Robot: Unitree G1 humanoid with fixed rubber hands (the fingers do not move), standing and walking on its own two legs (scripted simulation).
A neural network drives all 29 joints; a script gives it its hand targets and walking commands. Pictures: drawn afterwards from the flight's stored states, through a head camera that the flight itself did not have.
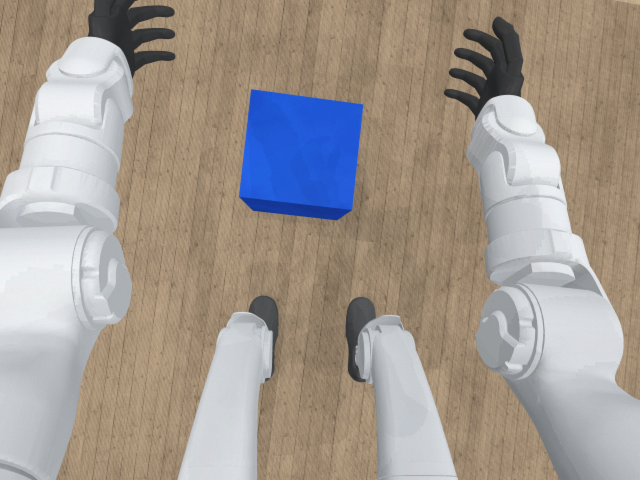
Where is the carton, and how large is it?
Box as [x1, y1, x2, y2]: [239, 89, 362, 219]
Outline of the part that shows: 251,89 239,196 253,210 330,219 337,219 349,211 352,206 362,104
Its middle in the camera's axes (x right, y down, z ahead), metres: -0.04 -0.17 +0.85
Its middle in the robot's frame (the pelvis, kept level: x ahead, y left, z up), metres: +0.54 +0.02 -0.52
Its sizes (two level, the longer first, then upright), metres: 0.210 0.200 0.250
